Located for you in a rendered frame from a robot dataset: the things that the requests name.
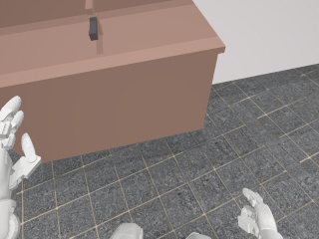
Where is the left robot hand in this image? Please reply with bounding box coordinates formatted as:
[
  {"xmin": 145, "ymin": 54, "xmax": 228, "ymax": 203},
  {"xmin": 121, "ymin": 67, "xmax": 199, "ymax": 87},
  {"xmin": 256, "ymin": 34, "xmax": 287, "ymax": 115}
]
[{"xmin": 0, "ymin": 96, "xmax": 41, "ymax": 200}]

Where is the robot right forearm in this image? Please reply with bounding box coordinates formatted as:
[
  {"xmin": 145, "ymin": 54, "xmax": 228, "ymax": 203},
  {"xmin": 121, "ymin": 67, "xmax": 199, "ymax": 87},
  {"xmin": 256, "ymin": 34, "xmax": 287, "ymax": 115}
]
[{"xmin": 257, "ymin": 229, "xmax": 283, "ymax": 239}]

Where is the counter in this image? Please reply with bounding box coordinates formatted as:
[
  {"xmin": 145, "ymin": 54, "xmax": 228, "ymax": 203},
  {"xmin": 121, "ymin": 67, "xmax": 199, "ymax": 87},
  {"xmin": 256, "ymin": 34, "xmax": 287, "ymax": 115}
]
[{"xmin": 0, "ymin": 0, "xmax": 226, "ymax": 163}]

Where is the tap lever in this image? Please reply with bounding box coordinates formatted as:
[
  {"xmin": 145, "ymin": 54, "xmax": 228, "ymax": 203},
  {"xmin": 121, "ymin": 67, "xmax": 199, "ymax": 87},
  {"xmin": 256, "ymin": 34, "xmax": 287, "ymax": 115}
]
[{"xmin": 89, "ymin": 17, "xmax": 99, "ymax": 41}]

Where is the robot left thigh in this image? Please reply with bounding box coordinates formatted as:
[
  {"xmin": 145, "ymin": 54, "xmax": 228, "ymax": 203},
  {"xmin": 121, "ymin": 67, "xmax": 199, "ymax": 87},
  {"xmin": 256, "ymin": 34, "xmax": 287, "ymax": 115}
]
[{"xmin": 110, "ymin": 222, "xmax": 144, "ymax": 239}]

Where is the robot left forearm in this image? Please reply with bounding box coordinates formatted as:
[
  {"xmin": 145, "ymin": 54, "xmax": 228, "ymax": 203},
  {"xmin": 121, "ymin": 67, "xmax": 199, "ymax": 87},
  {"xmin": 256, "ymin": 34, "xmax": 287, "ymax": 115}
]
[{"xmin": 0, "ymin": 198, "xmax": 21, "ymax": 239}]

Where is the right robot hand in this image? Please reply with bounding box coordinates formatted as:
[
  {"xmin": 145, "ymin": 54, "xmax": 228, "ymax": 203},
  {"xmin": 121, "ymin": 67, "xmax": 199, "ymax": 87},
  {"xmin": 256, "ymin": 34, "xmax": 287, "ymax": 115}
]
[{"xmin": 237, "ymin": 187, "xmax": 278, "ymax": 237}]

